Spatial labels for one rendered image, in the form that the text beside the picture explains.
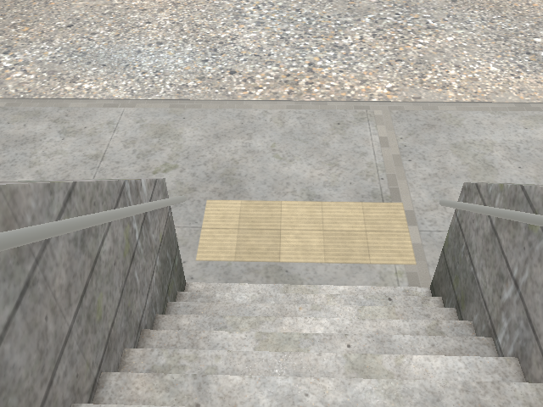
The stairs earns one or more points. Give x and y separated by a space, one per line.
282 345

